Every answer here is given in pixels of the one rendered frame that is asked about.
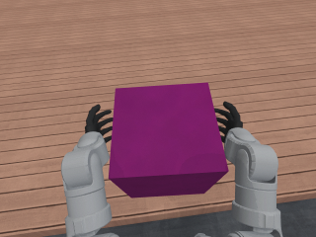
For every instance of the robot right forearm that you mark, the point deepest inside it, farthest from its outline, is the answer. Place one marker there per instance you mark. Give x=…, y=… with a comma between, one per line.
x=256, y=165

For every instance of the robot left forearm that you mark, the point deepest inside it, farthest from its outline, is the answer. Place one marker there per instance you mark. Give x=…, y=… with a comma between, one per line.
x=84, y=186

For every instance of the right robot hand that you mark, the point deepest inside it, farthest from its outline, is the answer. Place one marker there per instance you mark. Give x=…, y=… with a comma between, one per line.
x=234, y=119

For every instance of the left robot hand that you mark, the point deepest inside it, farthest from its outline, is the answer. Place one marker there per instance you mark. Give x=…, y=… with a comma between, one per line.
x=92, y=124

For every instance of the carton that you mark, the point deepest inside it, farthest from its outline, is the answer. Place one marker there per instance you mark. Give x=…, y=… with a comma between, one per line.
x=165, y=141

